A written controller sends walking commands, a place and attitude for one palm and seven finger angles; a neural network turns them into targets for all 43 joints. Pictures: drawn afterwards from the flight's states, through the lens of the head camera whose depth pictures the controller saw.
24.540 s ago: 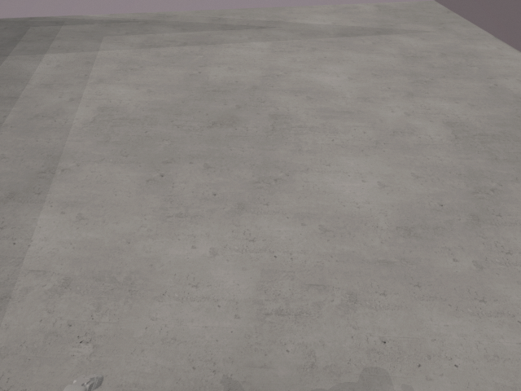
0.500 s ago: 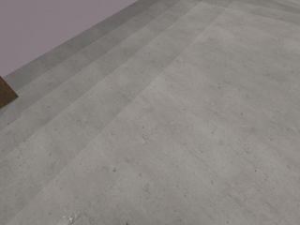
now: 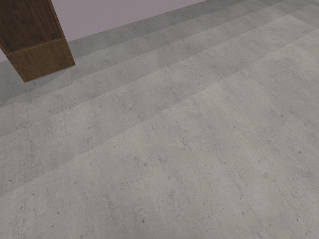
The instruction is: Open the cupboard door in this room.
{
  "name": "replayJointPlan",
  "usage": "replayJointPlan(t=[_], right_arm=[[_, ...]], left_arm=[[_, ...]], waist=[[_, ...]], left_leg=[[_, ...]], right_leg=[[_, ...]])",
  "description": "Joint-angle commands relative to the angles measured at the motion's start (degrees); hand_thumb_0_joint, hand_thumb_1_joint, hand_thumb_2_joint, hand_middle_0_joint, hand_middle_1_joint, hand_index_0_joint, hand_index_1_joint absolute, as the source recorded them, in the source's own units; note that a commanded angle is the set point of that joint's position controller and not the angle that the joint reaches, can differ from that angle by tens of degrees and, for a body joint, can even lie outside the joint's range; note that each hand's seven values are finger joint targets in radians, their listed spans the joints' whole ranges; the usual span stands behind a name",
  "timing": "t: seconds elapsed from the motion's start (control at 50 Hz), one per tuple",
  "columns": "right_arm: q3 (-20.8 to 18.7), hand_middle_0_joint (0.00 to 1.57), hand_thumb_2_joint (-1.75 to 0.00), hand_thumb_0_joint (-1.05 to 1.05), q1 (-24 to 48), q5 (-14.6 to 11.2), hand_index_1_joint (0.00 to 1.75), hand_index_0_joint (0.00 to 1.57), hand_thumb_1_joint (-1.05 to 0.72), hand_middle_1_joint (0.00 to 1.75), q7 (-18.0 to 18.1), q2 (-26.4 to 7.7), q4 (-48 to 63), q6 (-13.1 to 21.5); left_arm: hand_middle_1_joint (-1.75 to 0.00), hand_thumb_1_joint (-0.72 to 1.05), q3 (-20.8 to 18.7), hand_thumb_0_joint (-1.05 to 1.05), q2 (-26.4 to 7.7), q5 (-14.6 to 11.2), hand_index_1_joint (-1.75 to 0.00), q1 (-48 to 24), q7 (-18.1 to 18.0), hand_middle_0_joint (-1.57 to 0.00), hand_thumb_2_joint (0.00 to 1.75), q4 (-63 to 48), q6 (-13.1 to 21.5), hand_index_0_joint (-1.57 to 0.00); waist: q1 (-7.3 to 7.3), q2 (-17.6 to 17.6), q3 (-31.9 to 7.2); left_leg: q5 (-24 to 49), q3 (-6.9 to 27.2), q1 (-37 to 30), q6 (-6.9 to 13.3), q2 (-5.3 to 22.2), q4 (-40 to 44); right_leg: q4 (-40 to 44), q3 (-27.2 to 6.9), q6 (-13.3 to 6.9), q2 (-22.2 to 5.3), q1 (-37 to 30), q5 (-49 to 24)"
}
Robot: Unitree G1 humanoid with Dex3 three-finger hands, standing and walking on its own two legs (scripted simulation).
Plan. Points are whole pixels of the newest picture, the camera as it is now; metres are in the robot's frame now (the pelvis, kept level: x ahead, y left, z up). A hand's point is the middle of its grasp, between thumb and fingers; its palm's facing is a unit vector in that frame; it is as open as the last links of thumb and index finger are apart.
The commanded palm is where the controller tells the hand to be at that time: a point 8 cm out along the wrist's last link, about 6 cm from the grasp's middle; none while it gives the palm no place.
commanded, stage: turn or walk to find it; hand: left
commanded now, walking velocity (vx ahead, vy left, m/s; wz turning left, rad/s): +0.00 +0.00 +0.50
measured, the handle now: out of the picture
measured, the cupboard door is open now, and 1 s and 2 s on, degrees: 0 0 0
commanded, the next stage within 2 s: stand and wait in 1.98 s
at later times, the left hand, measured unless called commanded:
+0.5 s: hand out of the picture +0.06 +0.18 -0.13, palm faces +0.23 -0.93 -0.29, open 7.4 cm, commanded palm none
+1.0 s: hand out of the picture -0.14 +0.16 -0.17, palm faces +0.56 -0.80 -0.21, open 7.4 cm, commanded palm none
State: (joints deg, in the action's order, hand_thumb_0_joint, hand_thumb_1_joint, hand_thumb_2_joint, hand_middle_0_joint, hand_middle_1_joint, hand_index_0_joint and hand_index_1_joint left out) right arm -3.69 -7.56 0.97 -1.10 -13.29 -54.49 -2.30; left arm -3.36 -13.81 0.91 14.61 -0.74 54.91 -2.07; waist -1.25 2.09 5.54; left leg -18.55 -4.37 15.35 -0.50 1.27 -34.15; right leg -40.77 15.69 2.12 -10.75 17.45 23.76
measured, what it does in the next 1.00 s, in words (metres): steps on the spot, turning left: right foot, then left foot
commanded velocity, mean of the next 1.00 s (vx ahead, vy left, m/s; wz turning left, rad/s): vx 0.13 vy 0.00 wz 0.48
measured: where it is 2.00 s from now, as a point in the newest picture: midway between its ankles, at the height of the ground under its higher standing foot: (116, 205)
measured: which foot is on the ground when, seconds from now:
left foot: down 0.00-0.42, up 0.44-0.94, down 0.96-1.00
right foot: up 0.00-0.38, down 0.40-0.96, up 0.98-1.00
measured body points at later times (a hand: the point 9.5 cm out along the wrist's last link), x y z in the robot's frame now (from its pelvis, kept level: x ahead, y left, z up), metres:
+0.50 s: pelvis +0.00 -0.04 +0.01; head +0.04 -0.07 +0.46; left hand +0.05 +0.23 -0.11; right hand +0.10 -0.27 -0.16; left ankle -0.04 +0.10 -0.67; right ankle +0.02 -0.13 -0.72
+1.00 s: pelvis +0.04 +0.04 +0.00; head +0.07 +0.08 +0.44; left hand -0.17 +0.21 -0.15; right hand +0.29 -0.09 -0.13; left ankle +0.03 +0.14 -0.73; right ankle +0.02 -0.13 -0.70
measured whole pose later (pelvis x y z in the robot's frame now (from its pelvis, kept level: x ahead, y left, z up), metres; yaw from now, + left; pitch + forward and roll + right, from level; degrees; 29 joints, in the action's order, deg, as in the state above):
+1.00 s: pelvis +0.04 +0.04 +0.00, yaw +30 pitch +0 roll +0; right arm -2.9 -3.2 1.5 -2.2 -12.8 -52.7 0.2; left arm -2.9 -12.6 1.1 24.0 0.0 62.0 -0.5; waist -3.5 2.0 6.5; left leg -14.1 -8.2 20.9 2.9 1.8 -37.0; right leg -47.7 14.1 4.2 -12.0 11.3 29.9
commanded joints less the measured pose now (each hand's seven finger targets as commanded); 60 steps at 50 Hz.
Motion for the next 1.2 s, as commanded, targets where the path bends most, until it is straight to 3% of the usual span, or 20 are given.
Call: replayJointPlan(t=[0.0, 0.06, 0.1, 0.24, 0.34, 0.36, 0.38, 0.4, 0.44, 0.48, 0.58, 0.72, 0.84, 0.9, 0.92, 0.94, 0.96, 1.0, 1.06, 1.18], right_arm=[[-3.02, 0.2, -0.9, 0.0, -9.89, 0.25, 0.3, 0.2, -0.9, 0.3, 1.84, -14.17, 1.02, 1.5], [-1.57, 0.2, -0.9, 0.0, -1.94, 0.32, 0.3, 0.2, -0.9, 0.3, 2.18, -10.32, 3.42, 1.87], [-1.64, 0.2, -0.9, 0.0, -2.24, 0.18, 0.3, 0.2, -0.9, 0.3, 2.1, -10.11, 3.49, 2.07], [-2.51, 0.2, -0.9, 0.0, -4.04, 0.49, 0.3, 0.2, -0.9, 0.3, 1.72, -10.46, 3.66, 1.39], [-2.96, 0.2, -0.9, 0.0, -1.95, 0.33, 0.3, 0.2, -0.9, 0.3, 1.53, -10.12, 4.65, 0.91], [-2.83, 0.2, -0.9, 0.0, -1.6, 0.04, 0.3, 0.2, -0.9, 0.3, 1.45, -9.01, 5.0, 0.95], [-2.43, 0.2, -0.9, 0.0, -2.97, -0.54, 0.3, 0.2, -0.9, 0.3, 1.07, -5.74, 5.55, 1.1], [-2.09, 0.2, -0.9, 0.0, -1.88, -0.42, 0.3, 0.2, -0.9, 0.3, 0.94, -3.86, 7.25, 1.09], [-3.11, 0.2, -0.9, 0.0, -2.12, 0.26, 0.3, 0.2, -0.9, 0.3, 0.93, -6.59, 5.6, -0.51], [-2.69, 0.2, -0.9, 0.0, -4.13, 0.88, 0.3, 0.2, -0.9, 0.3, -0.16, -5.43, 3.49, -0.78], [-2.14, 0.2, -0.9, 0.0, -1.73, 1.01, 0.3, 0.2, -0.9, 0.3, -1.29, -4.38, 2.86, -0.08], [-1.09, 0.2, -0.9, 0.0, 4.0, 0.53, 0.3, 0.2, -0.9, 0.3, -1.56, -2.65, 3.47, 0.25], [0.57, 0.2, -0.9, 0.0, 6.25, -0.03, 0.3, 0.2, -0.9, 0.3, -1.63, -1.23, 4.78, 0.83], [-0.11, 0.2, -0.9, 0.0, -2.71, 0.43, 0.3, 0.2, -0.9, 0.3, -1.26, -4.01, 3.03, 2.36], [-1.44, 0.2, -0.9, 0.0, -9.2, 0.66, 0.3, 0.2, -0.9, 0.3, -0.7, -9.08, 1.34, 3.17], [-3.29, 0.2, -0.9, 0.0, -15.04, 0.77, 0.3, 0.2, -0.9, 0.3, -0.1, -16.33, 0.27, 3.51], [-3.39, 0.2, -0.9, 0.0, -16.37, -0.04, 0.3, 0.2, -0.9, 0.3, 0.34, -17.88, -1.1, 3.15], [-2.49, 0.2, -0.9, 0.0, -9.65, -0.04, 0.3, 0.2, -0.9, 0.3, 1.41, -13.05, 0.42, 3.46], [-0.55, 0.2, -0.9, 0.0, -5.34, 0.09, 0.3, 0.2, -0.9, 0.3, 1.51, -7.11, 1.07, 5.26], [-0.85, 0.2, -0.9, 0.0, -11.19, -0.36, 0.3, 0.2, -0.9, 0.3, 1.67, -4.23, -1.9, 6.72]], left_arm=[[-0.3, 0.9, -1.08, 0.0, -3.95, -0.01, -0.3, -6.65, -0.6, -0.2, 0.9, -6.96, -0.01, -0.2], [-0.3, 0.9, -1.5, 0.0, -5.1, -0.12, -0.3, -4.43, 0.31, -0.2, 0.9, -4.38, 0.17, -0.2], [-0.3, 0.9, -1.31, 0.0, -4.9, -0.18, -0.3, -4.0, 0.36, -0.2, 0.9, -4.1, 0.22, -0.2], [-0.3, 0.9, -0.87, 0.0, -4.32, -0.37, -0.3, -7.44, 0.02, -0.2, 0.9, -6.47, 0.3, -0.2], [-0.3, 0.9, -0.89, 0.0, -4.57, -0.72, -0.3, -2.27, -0.27, -0.2, 0.9, -5.94, 1.4, -0.2], [-0.3, 0.9, -1.21, 0.0, -5.53, -0.6, -0.3, 0.49, -0.46, -0.2, 0.9, -5.45, 1.95, -0.2], [-0.3, 0.9, -1.99, 0.0, -9.75, 0.22, -0.3, 1.97, -0.92, -0.2, 0.9, -5.24, 2.61, -0.2], [-0.3, 0.9, -2.59, 0.0, -13.24, 0.66, -0.3, 2.52, -1.02, -0.2, 0.9, -5.71, 2.64, -0.2], [-0.3, 0.9, -2.56, 0.0, -10.48, -0.07, -0.3, -1.22, -1.34, -0.2, 0.9, -6.88, 2.5, -0.2], [-0.3, 0.9, -1.67, 0.0, -7.28, 0.0, -0.3, -5.19, -0.91, -0.2, 0.9, -7.63, 2.99, -0.2], [-0.3, 0.9, -1.49, 0.0, -5.69, 0.25, -0.3, 2.43, -0.63, -0.2, 0.9, -3.8, 4.99, -0.2], [-0.3, 0.9, -1.22, 0.0, -5.39, 0.77, -0.3, 9.33, -0.55, -0.2, 0.9, 0.75, 5.62, -0.2], [-0.3, 0.9, -1.6, 0.0, -7.78, 1.02, -0.3, 9.25, -0.61, -0.2, 0.9, 2.08, 4.25, -0.2], [-0.3, 0.9, -1.98, 0.0, -9.26, 0.47, -0.3, 6.76, -0.14, -0.2, 0.9, 2.13, 4.44, -0.2], [-0.3, 0.9, -1.71, 0.0, -7.0, 0.26, -0.3, 7.83, 0.36, -0.2, 0.9, 1.56, 4.48, -0.2], [-0.3, 0.9, -0.94, 0.0, -3.79, -0.3, -0.3, 6.04, 1.16, -0.2, 0.9, -1.12, 4.33, -0.2], [-0.3, 0.9, -0.69, 0.0, -4.39, 0.21, -0.3, 2.45, 0.68, -0.2, 0.9, -2.86, 3.72, -0.2], [-0.3, 0.9, -0.82, 0.0, -3.25, 0.19, -0.3, -1.2, 0.82, -0.2, 0.9, -1.92, 3.49, -0.2], [-0.3, 0.9, -0.78, 0.0, -2.15, 1.02, -0.3, 3.99, 1.83, -0.2, 0.9, 1.67, 3.25, -0.2], [-0.3, 0.9, -0.74, 0.0, -1.88, 0.97, -0.3, -0.57, 1.7, -0.2, 0.9, 0.17, 3.02, -0.2]], waist=[[5.47, -18.25, -9.39], [1.75, -10.76, -6.51], [1.77, -9.55, -7.32], [3.04, -10.61, -6.23], [0.51, -10.9, -8.77], [-1.02, -8.14, -9.64], [-1.28, 3.96, -10.88], [-1.98, 14.76, -8.35], [-0.19, 9.69, -5.17], [1.99, 5.12, -2.91], [-0.62, 6.61, -2.18], [-2.02, 5.97, -0.6], [-2.18, 9.7, -1.78], [3.52, 6.37, -6.91], [6.49, -4.87, -12.46], [8.68, -21.79, -13.94], [9.25, -17.26, -13.99], [6.48, -13.58, -6.63], [1.83, -7.8, -3.9], [1.41, -6.83, -2.34]], left_leg=[[37.75, 24.11, -14.61, 12.05, 20.45, 13.43], [32.7, 16.63, -9.18, 9.89, 13.81, 13.47], [33.55, 15.42, -9.89, 9.62, 12.37, 13.29], [28.65, 20.77, -7.84, 10.43, 11.6, 13.13], [29.23, 23.23, -1.85, 8.22, 8.57, 7.57], [23.71, 22.06, 2.03, 5.99, 6.24, 3.98], [9.06, 15.95, 11.61, 2.01, 0.45, -4.63], [-14.81, 8.0, 18.46, -1.07, -6.23, -17.22], [-12.34, 11.63, 16.61, -0.56, -2.43, -33.29], [-3.89, 9.33, 18.73, -1.57, -0.12, -37.75], [2.43, 6.22, 22.8, -2.89, 2.52, -35.74], [0.91, 3.04, 24.25, -2.96, 4.15, -24.51], [-1.24, -2.92, 10.42, -0.97, 2.06, -5.98], [4.66, -5.74, -7.49, 0.89, -0.24, 5.05], [5.36, 2.04, -21.27, 3.04, 5.06, 10.03], [12.66, 26.0, -28.79, 8.47, 20.25, 13.89], [5.82, 29.41, -25.15, 11.82, 24.81, 17.53], [-4.46, 26.1, -14.47, 10.9, 20.63, 21.09], [3.29, 15.54, -6.46, 8.32, 13.95, 22.57], [18.27, 13.03, -11.64, 9.52, 12.15, 23.44]], right_leg=[[-22.53, -12.38, 2.2, 2.87, 17.76, 11.98], [-24.41, -13.62, 2.64, 3.49, 14.86, 2.06], [-22.1, -13.71, 3.01, 4.19, 13.81, 0.66], [-10.7, -13.63, 2.99, 6.58, 9.54, 2.09], [8.95, -12.17, 1.9, 9.32, -4.51, -6.21], [17.61, -13.16, 1.57, 7.52, -11.05, -12.03], [22.29, -22.86, -1.44, -3.14, -19.64, -15.09], [23.83, -34.35, -8.32, -16.04, -17.82, -23.24], [26.78, -33.24, -10.73, -15.17, -6.88, -12.29], [27.04, -23.38, -7.37, -9.23, -7.1, -4.78], [29.6, -18.38, -6.37, -8.87, -13.41, -3.67], [29.05, -11.18, -7.21, -10.8, -18.65, -15.18], [20.85, -4.4, -6.28, -11.03, -14.85, -31.43], [9.63, 0.29, -3.24, -9.69, -8.66, -28.21], [-5.57, 1.39, -0.99, -6.21, -0.27, -20.37], [-22.27, -0.64, 2.47, 2.78, 17.44, 12.17], [-27.23, -8.25, 1.35, 2.03, 20.75, 14.58], [-30.26, -12.91, 1.0, 0.5, 23.2, 4.66], [-27.68, -12.79, 1.51, 0.47, 16.48, -5.58], [-23.95, -12.99, 3.0, 1.16, 21.4, -12.29]])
